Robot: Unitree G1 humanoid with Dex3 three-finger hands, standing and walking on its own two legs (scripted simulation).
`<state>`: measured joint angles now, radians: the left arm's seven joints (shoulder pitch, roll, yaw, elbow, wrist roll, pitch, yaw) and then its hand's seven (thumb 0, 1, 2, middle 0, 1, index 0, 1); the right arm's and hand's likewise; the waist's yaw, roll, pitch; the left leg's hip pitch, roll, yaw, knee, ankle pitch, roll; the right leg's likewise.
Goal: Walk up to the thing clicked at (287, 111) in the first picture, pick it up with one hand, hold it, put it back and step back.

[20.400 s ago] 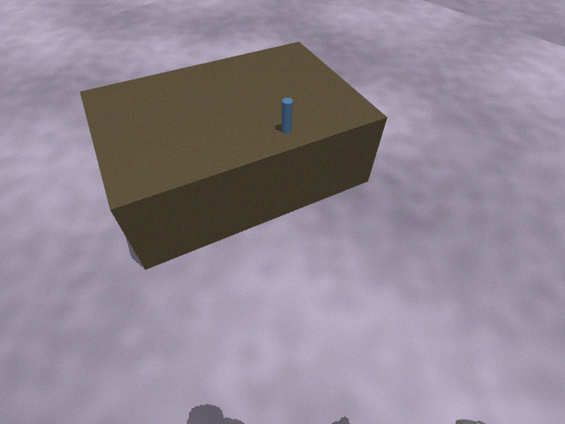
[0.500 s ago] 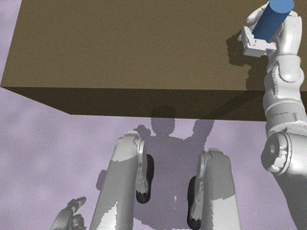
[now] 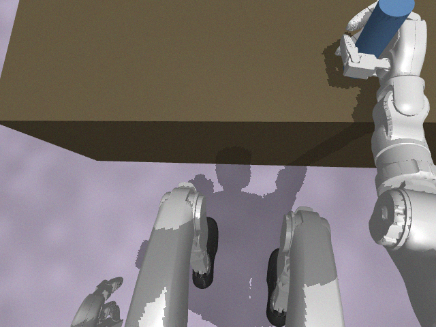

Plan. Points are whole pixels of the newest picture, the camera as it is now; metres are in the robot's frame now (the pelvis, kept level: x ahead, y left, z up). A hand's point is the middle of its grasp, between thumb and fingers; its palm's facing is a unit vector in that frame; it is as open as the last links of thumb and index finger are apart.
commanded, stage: loosen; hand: right
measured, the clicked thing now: (372, 41) +0.56 -0.15 +0.02
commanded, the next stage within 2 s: open in 0.38 s
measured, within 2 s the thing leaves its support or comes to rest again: rests again in 0.40 s
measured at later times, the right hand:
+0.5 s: hand (359, 47) +0.56 -0.14 +0.00, palm faces -0.03 +1.00 -0.01, open 5.8 cm
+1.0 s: hand (364, 42) +0.56 -0.14 +0.01, palm faces -0.01 +1.00 -0.02, open 10.1 cm
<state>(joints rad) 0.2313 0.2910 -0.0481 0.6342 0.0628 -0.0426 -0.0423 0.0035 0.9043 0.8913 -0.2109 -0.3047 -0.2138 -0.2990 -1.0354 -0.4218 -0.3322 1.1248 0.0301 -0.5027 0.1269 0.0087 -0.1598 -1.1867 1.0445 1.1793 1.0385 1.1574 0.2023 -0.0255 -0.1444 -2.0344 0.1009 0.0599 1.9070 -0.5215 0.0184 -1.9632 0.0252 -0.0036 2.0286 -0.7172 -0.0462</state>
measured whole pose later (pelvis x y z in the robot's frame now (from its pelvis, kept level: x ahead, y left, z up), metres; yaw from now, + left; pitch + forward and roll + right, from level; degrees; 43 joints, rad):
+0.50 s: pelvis +0.00 +0.00 +0.00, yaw +0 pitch +38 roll +4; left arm 0.23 0.29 -0.05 0.63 0.06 -0.04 -0.04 0.00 0.91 0.89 -0.21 -0.31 -0.22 -0.30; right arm -1.03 -0.43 -0.33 1.11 0.03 -0.49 0.13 0.01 -0.14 -0.73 1.11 0.92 1.10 0.93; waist 0.20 -0.02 -0.14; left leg -2.03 0.10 0.06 1.91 -0.52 0.01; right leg -1.97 0.03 0.00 2.03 -0.72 -0.05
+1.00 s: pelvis +0.00 +0.00 +0.00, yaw +0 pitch +37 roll +3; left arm 0.24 0.29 -0.06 0.62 0.06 -0.02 -0.04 0.00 0.89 0.89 -0.21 -0.31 -0.21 -0.31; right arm -1.06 -0.45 -0.34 1.12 0.03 -0.48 0.12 0.00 -0.02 -0.48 0.67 0.56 0.66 0.57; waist 0.21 -0.02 -0.14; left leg -2.04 0.10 0.06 1.91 -0.52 0.02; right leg -1.97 0.03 0.00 2.04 -0.71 -0.05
